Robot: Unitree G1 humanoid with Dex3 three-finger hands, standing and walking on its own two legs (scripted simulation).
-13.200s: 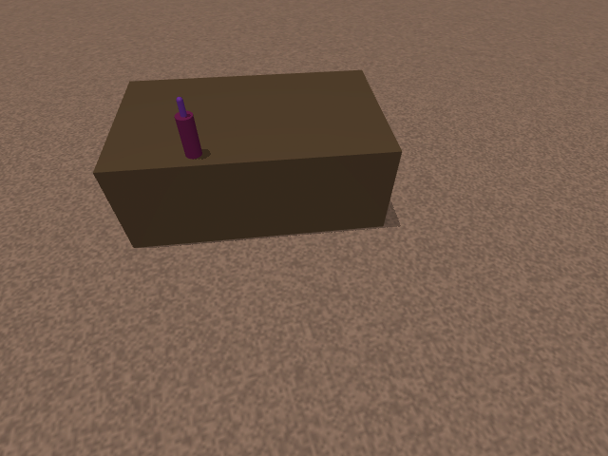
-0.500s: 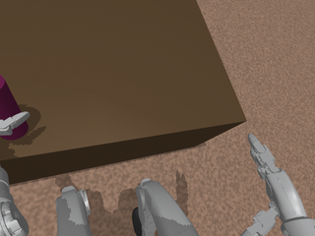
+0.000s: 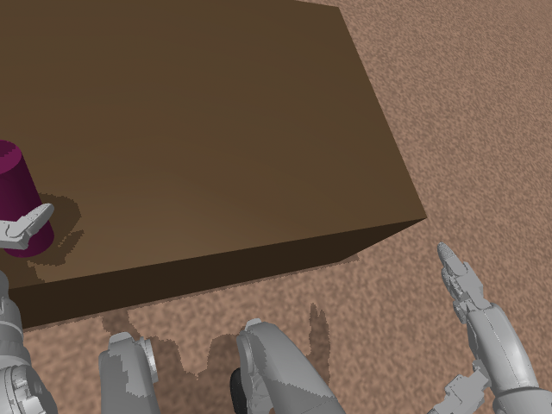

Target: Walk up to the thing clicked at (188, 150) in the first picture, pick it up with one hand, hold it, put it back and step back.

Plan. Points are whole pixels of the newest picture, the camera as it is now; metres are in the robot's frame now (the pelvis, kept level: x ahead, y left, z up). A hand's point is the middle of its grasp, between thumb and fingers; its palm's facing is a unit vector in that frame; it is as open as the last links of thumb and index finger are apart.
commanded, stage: settle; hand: left
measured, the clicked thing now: (2, 186) +0.46 +0.25 -0.04
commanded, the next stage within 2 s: lift in 0.68 s
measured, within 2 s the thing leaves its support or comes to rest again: neither
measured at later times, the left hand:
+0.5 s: hand out of the picture +0.47 +0.27 -0.02, palm faces +0.33 -0.94 -0.02, open 10.3 cm
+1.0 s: hand out of the picture +0.46 +0.26 +0.02, palm faces +0.34 -0.94 -0.03, open 10.3 cm
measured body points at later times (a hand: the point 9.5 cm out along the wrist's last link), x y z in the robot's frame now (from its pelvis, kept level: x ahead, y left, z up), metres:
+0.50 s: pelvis +0.02 +0.00 +0.03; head +0.18 +0.08 +0.44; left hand +0.45 +0.31 -0.01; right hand +0.19 -0.24 +0.09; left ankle +0.07 +0.12 -0.55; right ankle +0.02 -0.14 -0.55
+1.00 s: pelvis +0.02 +0.00 +0.05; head +0.16 +0.07 +0.47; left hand +0.44 +0.31 +0.02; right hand +0.19 -0.25 +0.09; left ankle +0.07 +0.12 -0.55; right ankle +0.02 -0.14 -0.55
